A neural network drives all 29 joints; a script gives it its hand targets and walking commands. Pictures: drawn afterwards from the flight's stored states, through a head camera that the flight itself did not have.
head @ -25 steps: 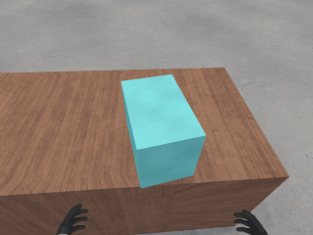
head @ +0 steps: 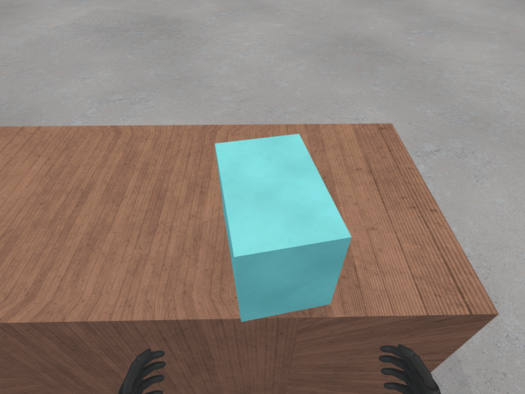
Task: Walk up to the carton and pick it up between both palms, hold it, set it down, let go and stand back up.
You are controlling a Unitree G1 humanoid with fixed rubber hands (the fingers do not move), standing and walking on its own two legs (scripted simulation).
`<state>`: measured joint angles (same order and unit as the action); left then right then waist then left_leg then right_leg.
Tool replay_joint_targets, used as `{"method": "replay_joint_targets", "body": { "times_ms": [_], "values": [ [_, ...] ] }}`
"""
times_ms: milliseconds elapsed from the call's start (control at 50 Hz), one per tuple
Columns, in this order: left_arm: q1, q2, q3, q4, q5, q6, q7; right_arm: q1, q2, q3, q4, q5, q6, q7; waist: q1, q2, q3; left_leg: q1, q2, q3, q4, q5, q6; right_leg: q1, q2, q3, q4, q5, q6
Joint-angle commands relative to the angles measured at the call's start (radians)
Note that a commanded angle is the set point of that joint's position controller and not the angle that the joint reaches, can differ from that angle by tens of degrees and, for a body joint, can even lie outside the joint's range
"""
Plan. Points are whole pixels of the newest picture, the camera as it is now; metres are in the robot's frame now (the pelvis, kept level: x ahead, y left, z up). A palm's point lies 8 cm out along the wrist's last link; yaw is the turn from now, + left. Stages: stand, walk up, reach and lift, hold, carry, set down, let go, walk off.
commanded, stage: reach and lift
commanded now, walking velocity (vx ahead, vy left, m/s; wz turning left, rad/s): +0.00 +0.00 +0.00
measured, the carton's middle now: (271, 222) +0.48 +0.00 -0.04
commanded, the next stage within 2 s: none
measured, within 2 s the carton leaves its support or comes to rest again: neither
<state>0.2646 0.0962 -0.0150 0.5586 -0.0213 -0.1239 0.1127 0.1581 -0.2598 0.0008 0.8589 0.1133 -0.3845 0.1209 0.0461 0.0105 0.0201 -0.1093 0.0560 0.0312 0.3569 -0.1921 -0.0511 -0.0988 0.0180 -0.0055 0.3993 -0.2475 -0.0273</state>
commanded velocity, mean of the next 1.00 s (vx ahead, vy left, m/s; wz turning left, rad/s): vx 0.00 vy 0.00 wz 0.00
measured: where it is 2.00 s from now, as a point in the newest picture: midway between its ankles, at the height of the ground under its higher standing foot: outside the picture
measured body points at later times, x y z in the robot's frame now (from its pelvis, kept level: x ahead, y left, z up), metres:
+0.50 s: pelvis -0.01 -0.01 -0.01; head -0.01 -0.02 +0.44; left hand +0.20 +0.19 -0.05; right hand +0.21 -0.23 -0.06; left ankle +0.00 +0.15 -0.74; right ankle -0.02 -0.10 -0.74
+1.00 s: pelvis +0.00 -0.02 -0.01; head +0.01 -0.02 +0.44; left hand +0.26 +0.17 -0.01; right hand +0.28 -0.23 -0.03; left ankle +0.00 +0.15 -0.74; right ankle -0.02 -0.10 -0.74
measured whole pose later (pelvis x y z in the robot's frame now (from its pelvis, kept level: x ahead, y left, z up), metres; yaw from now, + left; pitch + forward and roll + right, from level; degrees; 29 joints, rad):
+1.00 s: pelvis +0.00 -0.02 -0.01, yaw +0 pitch +2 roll +1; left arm -0.01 0.02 0.01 0.54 -0.05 -0.26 0.21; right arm -0.12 -0.33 0.19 0.85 0.36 -0.48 0.11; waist 0.05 0.00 -0.02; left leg -0.25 0.07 0.01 0.42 -0.21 -0.08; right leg -0.25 0.04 -0.01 0.49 -0.28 -0.05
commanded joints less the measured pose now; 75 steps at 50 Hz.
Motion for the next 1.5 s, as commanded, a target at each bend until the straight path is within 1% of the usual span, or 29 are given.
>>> {"method": "replay_joint_targets", "body": {
  "times_ms": [0, 140, 240, 340, 420, 500, 580, 700, 780, 880, 940, 1000, 1040, 1120, 1180, 1260, 1320, 1400, 1480],
  "values": [
    [-0.108, 0.079, 0.031, -0.121, -0.005, -0.098, 0.013, -0.08, -0.102, -0.005, -0.107, 0.043, -0.071, -0.003, 0.001, -0.079, -0.034, 0.124, -0.065, 0.034, 0.007, 0.147, 0.033, -0.151, -0.008, 0.007, -0.094, 0.157, 0.035],
    [-0.16, 0.052, 0.011, -0.121, -0.017, -0.172, 0.044, -0.123, -0.12, 0.001, -0.129, 0.081, -0.122, 0.012, 0.003, -0.055, -0.057, 0.073, -0.062, 0.032, 0.02, 0.098, 0.033, -0.182, -0.006, 0.015, -0.07, 0.081, 0.022],
    [-0.199, 0.026, 0.001, -0.119, -0.026, -0.221, 0.069, -0.172, -0.142, 0.006, -0.133, 0.111, -0.16, 0.026, 0.005, -0.048, -0.102, 0.045, -0.055, 0.026, 0.04, 0.082, 0.031, -0.195, 0.004, 0.016, -0.042, 0.056, 0.016],
    [-0.24, 0.0, 0.005, -0.103, -0.026, -0.264, 0.086, -0.233, -0.161, 0.027, -0.115, 0.142, -0.2, 0.035, 0.013, -0.06, -0.148, 0.03, -0.05, 0.017, 0.06, 0.092, 0.033, -0.189, 0.014, 0.015, -0.011, 0.082, 0.014],
    [-0.265, -0.024, 0.009, -0.085, -0.021, -0.294, 0.095, -0.27, -0.166, 0.057, -0.088, 0.173, -0.233, 0.034, 0.019, -0.078, -0.162, 0.018, -0.049, 0.012, 0.077, 0.118, 0.032, -0.179, 0.018, 0.015, 0.007, 0.131, 0.015],
    [-0.279, -0.044, 0.01, -0.065, -0.011, -0.301, 0.095, -0.293, -0.173, 0.084, -0.045, 0.202, -0.246, 0.028, 0.015, -0.085, -0.152, 0.007, -0.05, 0.006, 0.084, 0.138, 0.029, -0.166, 0.018, 0.016, 0.013, 0.173, 0.015],
    [-0.311, -0.046, 0.008, -0.081, -0.008, -0.282, 0.095, -0.326, -0.178, 0.096, -0.028, 0.226, -0.235, 0.018, 0.007, -0.088, -0.153, 0.0, -0.054, 0.005, 0.082, 0.137, 0.027, -0.163, 0.016, 0.019, 0.011, 0.189, 0.015],
    [-0.381, -0.041, -0.001, -0.161, -0.023, -0.255, 0.108, -0.393, -0.178, 0.097, -0.086, 0.24, -0.21, 0.01, 0.001, -0.076, -0.221, -0.023, -0.055, 0.008, 0.082, 0.139, 0.026, -0.142, 0.014, 0.025, 0.02, 0.217, 0.017],
    [-0.408, -0.033, 0.007, -0.19, -0.027, -0.233, 0.109, -0.431, -0.181, 0.108, -0.122, 0.243, -0.185, 0.005, 0.005, -0.075, -0.266, -0.046, -0.057, 0.012, 0.082, 0.166, 0.027, -0.093, 0.008, 0.035, 0.03, 0.299, 0.025],
    [-0.441, -0.024, 0.031, -0.206, -0.024, -0.188, 0.099, -0.485, -0.192, 0.133, -0.15, 0.252, -0.151, -0.008, 0.009, -0.095, -0.293, -0.065, -0.061, 0.014, 0.071, 0.203, 0.03, -0.021, -0.001, 0.047, 0.036, 0.43, 0.04],
    [-0.471, -0.023, 0.046, -0.202, -0.023, -0.155, 0.09, -0.53, -0.196, 0.149, -0.155, 0.26, -0.123, -0.017, 0.01, -0.111, -0.286, -0.067, -0.062, 0.013, 0.057, 0.201, 0.035, 0.0, -0.007, 0.053, 0.028, 0.466, 0.046],
    [-0.519, -0.025, 0.053, -0.198, -0.026, -0.115, 0.085, -0.584, -0.197, 0.157, -0.152, 0.27, -0.086, -0.024, 0.012, -0.118, -0.273, -0.054, -0.062, 0.011, 0.042, 0.184, 0.039, -0.014, -0.008, 0.054, 0.01, 0.437, 0.047],
    [-0.562, -0.027, 0.053, -0.2, -0.031, -0.088, 0.087, -0.628, -0.2, 0.157, -0.148, 0.275, -0.057, -0.026, 0.013, -0.115, -0.269, -0.035, -0.06, 0.01, 0.035, 0.172, 0.04, -0.044, -0.003, 0.049, -0.006, 0.388, 0.043],
    [-0.655, -0.036, 0.047, -0.217, -0.042, -0.032, 0.101, -0.719, -0.21, 0.142, -0.145, 0.282, 0.0, -0.027, 0.018, -0.09, -0.291, 0.008, -0.053, 0.008, 0.031, 0.159, 0.038, -0.11, 0.011, 0.036, -0.035, 0.283, 0.03],
    [-0.716, -0.049, 0.04, -0.233, -0.044, 0.003, 0.114, -0.783, -0.221, 0.122, -0.146, 0.275, 0.036, -0.028, 0.022, -0.066, -0.331, 0.034, -0.049, 0.009, 0.035, 0.177, 0.031, -0.143, 0.022, 0.024, -0.045, 0.249, 0.021],
    [-0.761, -0.068, 0.045, -0.252, -0.031, 0.039, 0.126, -0.842, -0.239, 0.106, -0.132, 0.256, 0.068, -0.027, 0.03, -0.04, -0.398, 0.073, -0.044, 0.009, 0.048, 0.251, 0.014, -0.158, 0.037, 0.008, -0.048, 0.277, 0.014],
    [-0.786, -0.08, 0.057, -0.264, -0.014, 0.065, 0.129, -0.88, -0.256, 0.102, -0.11, 0.247, 0.086, -0.027, 0.037, -0.034, -0.438, 0.103, -0.04, 0.008, 0.058, 0.319, 0.003, -0.159, 0.047, -0.001, -0.049, 0.322, 0.013],
    [-0.827, -0.088, 0.076, -0.272, 0.005, 0.103, 0.129, -0.948, -0.274, 0.102, -0.087, 0.243, 0.109, -0.03, 0.047, -0.046, -0.46, 0.117, -0.04, 0.007, 0.059, 0.367, -0.003, -0.155, 0.055, -0.007, -0.053, 0.358, 0.015],
    [-0.886, -0.083, 0.089, -0.265, 0.011, 0.138, 0.126, -1.029, -0.279, 0.104, -0.08, 0.244, 0.135, -0.035, 0.056, -0.068, -0.47, 0.094, -0.044, 0.01, 0.049, 0.354, 0.002, -0.139, 0.055, -0.006, -0.054, 0.368, 0.021]
  ]
}}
